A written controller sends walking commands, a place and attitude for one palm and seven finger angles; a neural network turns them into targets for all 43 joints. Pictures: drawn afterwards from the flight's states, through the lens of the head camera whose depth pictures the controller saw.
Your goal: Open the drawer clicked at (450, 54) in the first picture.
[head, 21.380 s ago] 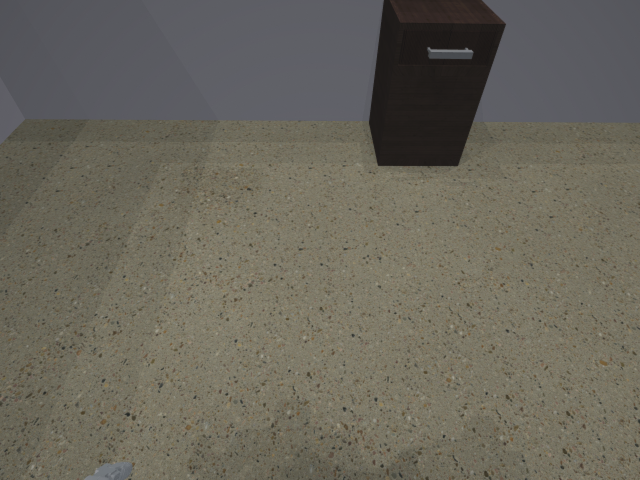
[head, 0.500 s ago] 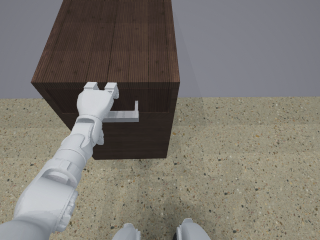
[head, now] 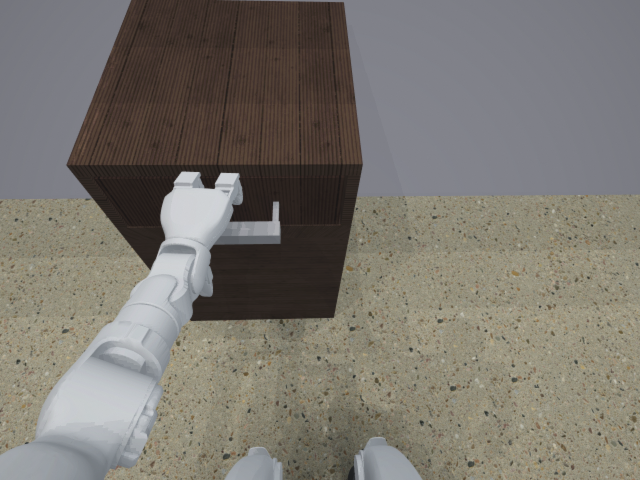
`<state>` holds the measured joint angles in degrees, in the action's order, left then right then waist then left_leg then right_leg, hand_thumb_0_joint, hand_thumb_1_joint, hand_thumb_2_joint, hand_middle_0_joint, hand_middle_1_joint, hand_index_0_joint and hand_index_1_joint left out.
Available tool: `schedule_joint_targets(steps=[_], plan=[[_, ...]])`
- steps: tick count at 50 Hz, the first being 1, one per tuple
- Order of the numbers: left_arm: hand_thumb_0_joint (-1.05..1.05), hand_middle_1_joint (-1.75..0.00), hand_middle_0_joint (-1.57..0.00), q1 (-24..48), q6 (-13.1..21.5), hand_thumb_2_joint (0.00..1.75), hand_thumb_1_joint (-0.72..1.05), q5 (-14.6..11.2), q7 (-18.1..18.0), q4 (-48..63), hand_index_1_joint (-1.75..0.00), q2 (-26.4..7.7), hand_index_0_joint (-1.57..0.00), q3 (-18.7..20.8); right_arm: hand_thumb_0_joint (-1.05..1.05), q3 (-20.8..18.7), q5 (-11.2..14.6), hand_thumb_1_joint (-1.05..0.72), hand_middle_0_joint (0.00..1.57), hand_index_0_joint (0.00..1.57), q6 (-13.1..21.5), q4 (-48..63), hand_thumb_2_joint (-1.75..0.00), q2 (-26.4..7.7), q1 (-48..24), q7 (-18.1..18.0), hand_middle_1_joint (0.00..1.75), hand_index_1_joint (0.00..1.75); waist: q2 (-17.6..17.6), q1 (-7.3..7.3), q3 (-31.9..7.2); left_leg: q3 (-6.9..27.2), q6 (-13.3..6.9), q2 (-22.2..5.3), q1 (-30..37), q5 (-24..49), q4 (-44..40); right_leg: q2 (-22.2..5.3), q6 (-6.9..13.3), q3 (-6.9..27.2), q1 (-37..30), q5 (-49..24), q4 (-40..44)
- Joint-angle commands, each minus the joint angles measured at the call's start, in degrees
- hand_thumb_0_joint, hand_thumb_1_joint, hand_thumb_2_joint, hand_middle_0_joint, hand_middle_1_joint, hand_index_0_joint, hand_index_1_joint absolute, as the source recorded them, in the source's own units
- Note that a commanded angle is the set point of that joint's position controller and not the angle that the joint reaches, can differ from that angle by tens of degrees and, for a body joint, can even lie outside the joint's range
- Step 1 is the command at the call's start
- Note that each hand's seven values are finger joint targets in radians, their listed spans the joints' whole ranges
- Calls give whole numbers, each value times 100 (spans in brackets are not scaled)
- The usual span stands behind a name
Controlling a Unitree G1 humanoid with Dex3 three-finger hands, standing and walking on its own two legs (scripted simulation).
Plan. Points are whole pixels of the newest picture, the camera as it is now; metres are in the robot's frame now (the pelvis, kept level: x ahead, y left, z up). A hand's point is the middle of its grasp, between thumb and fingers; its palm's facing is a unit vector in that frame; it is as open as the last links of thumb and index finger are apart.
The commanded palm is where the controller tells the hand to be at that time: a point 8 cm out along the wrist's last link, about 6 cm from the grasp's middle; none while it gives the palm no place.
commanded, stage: move the hooked fingers above the handle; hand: left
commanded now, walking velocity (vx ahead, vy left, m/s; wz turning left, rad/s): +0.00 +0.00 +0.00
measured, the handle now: (226, 220) +0.52 +0.14 -0.09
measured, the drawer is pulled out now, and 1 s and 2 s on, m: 0.00 0.00 0.00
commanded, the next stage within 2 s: lower the fingers behind the handle in 0.68 s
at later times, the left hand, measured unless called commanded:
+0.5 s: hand (207, 237) +0.45 +0.15 -0.03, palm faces -0.12 -0.05 -0.99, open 13.9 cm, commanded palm +0.45 +0.15 +0.02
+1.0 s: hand (200, 242) +0.45 +0.16 -0.05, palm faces -0.16 -0.03 -0.99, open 13.9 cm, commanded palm +0.44 +0.15 +0.00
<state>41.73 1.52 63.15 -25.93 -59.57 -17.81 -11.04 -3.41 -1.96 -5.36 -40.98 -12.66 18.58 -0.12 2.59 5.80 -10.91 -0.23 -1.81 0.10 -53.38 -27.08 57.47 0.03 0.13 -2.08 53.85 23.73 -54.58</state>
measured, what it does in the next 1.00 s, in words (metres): stands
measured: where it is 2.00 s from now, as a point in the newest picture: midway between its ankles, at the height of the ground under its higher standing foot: outside the picture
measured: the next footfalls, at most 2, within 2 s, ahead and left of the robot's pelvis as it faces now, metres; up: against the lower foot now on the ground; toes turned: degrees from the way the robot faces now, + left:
none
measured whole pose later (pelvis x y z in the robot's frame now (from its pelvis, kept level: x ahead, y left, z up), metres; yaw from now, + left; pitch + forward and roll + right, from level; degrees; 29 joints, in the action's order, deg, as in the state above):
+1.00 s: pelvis +0.00 -0.01 +0.00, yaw -1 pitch +24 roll -1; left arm 40.3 2.0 63.4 -23.8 -61.1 -20.1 -7.5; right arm -2.8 -1.8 -5.8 -39.5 -12.7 19.1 -0.3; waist 2.5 6.1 -11.3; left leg -0.8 -1.4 -0.6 -54.4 -27.5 57.8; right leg 0.7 0.6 -1.5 55.6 24.1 -55.5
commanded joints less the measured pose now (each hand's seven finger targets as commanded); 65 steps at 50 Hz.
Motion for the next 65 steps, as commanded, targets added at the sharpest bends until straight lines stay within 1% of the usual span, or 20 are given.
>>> schedule_joint_targets(steps=[1, 7, 11, 14, 18, 21, 22, 26, 30, 32, 34, 37, 40, 44, 48, 51, 54, 59, 62, 65], plan=[[0, -120, -30, 2791, -50, 30, -50, 171, -611, 708, -120, -682, -30, 572, 0, -294, -58, -90, 20, 20, 112, 312, -90, -924, 670, 3, 30, 30, 469, 348, -1985, 236, 11, -5, 1749, 2136, -524, 237, 330, -98, -169, -1132, 394], [0, -120, -30, 1925, -886, 30, -50, 284, -922, 320, -120, -1583, -30, 1319, 0, -187, -64, -90, 20, 20, -127, 670, -90, -992, 503, 107, 30, 30, 68, -66, -2631, -57, -41, 76, 1186, 2517, -462, 242, 278, 19, -1367, -2045, 199], [0, -120, -30, 2011, -1199, 30, -50, 176, -720, 396, -120, -1590, -30, 1124, 0, -160, 31, -90, 20, 20, -186, 788, -90, -965, 439, 32, 30, 30, -425, 63, -2681, -162, -111, 116, 918, 2165, -610, 206, 159, 157, -2040, -2249, 461], [0, -120, -30, 2156, -969, 30, -50, -54, -402, 782, -120, -1617, -30, 1076, 0, -179, 80, -90, 20, 20, -115, 813, -90, -983, 498, -69, 30, 30, -480, 153, -2632, -202, -148, 106, 1049, 1907, -677, 178, 106, 244, -2210, -2167, 650], [0, -120, -30, 2423, -116, 30, -50, -176, 31, 1557, -120, -588, -30, 284, 0, -315, 41, -90, 20, 20, 82, 621, -90, -901, 661, -141, 30, 30, -26, 395, -2798, -36, -135, 7, 2005, 2241, -608, 214, 163, 157, -1503, -1997, 686], [0, -120, -30, 2620, 294, 30, -50, -95, 98, 1592, -120, -292, -30, -24, 0, -330, 2, -90, 20, 20, 138, 434, -90, -865, 715, -153, 30, 30, 147, 519, -2301, 106, -103, -29, 2093, 2265, -547, 230, 215, 72, -839, -1630, 644], [0, -120, -30, 2505, 368, 30, -50, -62, 40, 1511, -120, -236, -30, 11, 0, -349, -15, -90, 20, 20, 152, 380, -90, -853, 771, -130, 30, 30, 197, 458, -2196, 124, -86, -34, 2088, 2256, -525, 248, 236, 26, -697, -1512, 605], [0, -120, -30, 2586, 250, 30, -50, 179, -467, 1027, -120, -879, -30, 664, 0, -297, -38, -90, 20, 20, 91, 309, -90, -898, 721, -49, 30, 30, 301, 311, -1901, 161, -50, 15, 1520, 2168, -473, 248, 311, -21, -450, -1367, 433], [0, -120, -30, 2377, -301, 30, -50, 308, -995, 742, -120, -1434, -30, 1242, 0, -249, -83, -90, 20, 20, -2, 465, -90, -935, 618, 63, 30, 30, 281, 86, -2469, 27, -45, 68, 1248, 2401, -376, 244, 305, 9, -887, -1744, 223], [0, -120, -30, 2118, -622, 30, -50, 285, -1044, 625, -120, -1566, -30, 1343, 0, -235, -83, -90, 20, 20, -80, 556, -90, -952, 569, 103, 30, 30, 191, -16, -2726, -48, -47, 96, 1229, 2567, -377, 245, 276, 28, -1301, -2089, 174], [0, -120, -30, 2048, -876, 30, -50, 265, -955, 616, -120, -1463, -30, 1180, 0, -235, -46, -90, 20, 20, -111, 661, -90, -949, 544, 109, 30, 30, 124, 0, -2801, -119, -59, 99, 1249, 2549, -443, 242, 238, 59, -1588, -2281, 275], [0, -120, -30, 1929, -1053, 30, -50, 128, -727, 724, -120, -1760, -30, 1324, 0, -224, 21, -90, 20, 20, -182, 701, -90, -981, 570, 60, 30, 30, -204, -20, -3080, -156, -94, 105, 1316, 2529, -567, 224, 168, 131, -2154, -2563, 414], [0, -120, -30, 2118, -888, 30, -50, -42, -393, 875, -120, -1334, -30, 936, 0, -241, 67, -90, 20, 20, -122, 702, -90, -959, 565, -36, 30, 30, -465, 238, -2737, -163, -140, 72, 1329, 2202, -666, 203, 107, 191, -2133, -2406, 667], [0, -120, -30, 2019, -200, 30, -50, -72, -3, 844, -120, -750, -30, 454, 0, -270, 47, -90, 20, 20, 44, 573, -90, -922, 644, -121, 30, 30, -408, 395, -2117, -77, -157, 50, 1327, 1864, -550, 218, 156, 164, -1404, -1860, 674], [0, -120, -30, 2001, 366, 30, -50, 149, 9, 879, -120, -715, -30, 424, 0, -290, 0, -90, 20, 20, 109, 464, -90, -887, 667, -108, 30, 30, 71, 317, -1911, 51, -102, 36, 1317, 1892, -358, 236, 260, 83, -577, -1420, 408], [0, -120, -30, 2156, 531, 30, -50, 283, -289, 1139, -120, -839, -30, 641, 0, -323, -73, -90, 20, 20, 100, 437, -90, -870, 664, -30, 30, 30, 512, 192, -2248, 145, -40, 13, 1468, 2298, -180, 253, 328, 9, -232, -1428, 127], [0, -120, -30, 2044, 385, 30, -50, 376, -760, 1056, -120, -1114, -30, 1059, 0, -336, -131, -90, 20, 20, 50, 423, -90, -896, 640, 42, 30, 30, 405, 106, -2550, 156, -7, -1, 1314, 2533, 16, 275, 325, -22, -204, -1580, -104], [0, -120, -30, 2427, -279, 30, -50, 470, -1295, 848, -120, -1287, -30, 1189, 0, -322, -154, -90, 20, 20, -18, 442, -90, -942, 547, 124, 30, 30, 171, 227, -2892, 67, -48, 43, 901, 2340, 145, 255, 250, 19, -492, -1743, -209], [0, -120, -30, 2740, -559, 30, -50, 414, -1246, 913, -120, -1410, -30, 1154, 0, -309, -122, -90, 20, 20, -2, 449, -90, -970, 543, 114, 30, 30, 240, 280, -3273, 61, -57, 54, 1007, 2272, 136, 239, 199, 52, -704, -1826, -212], [0, -120, -30, 2582, -698, 30, -50, 261, -953, 782, -120, -1084, -30, 877, 0, -316, -93, -90, 20, 20, 2, 438, -90, -955, 579, 98, 30, 30, 254, 325, -3337, 78, -45, 42, 1246, 2329, 122, 254, 200, 22, -740, -1865, -150]])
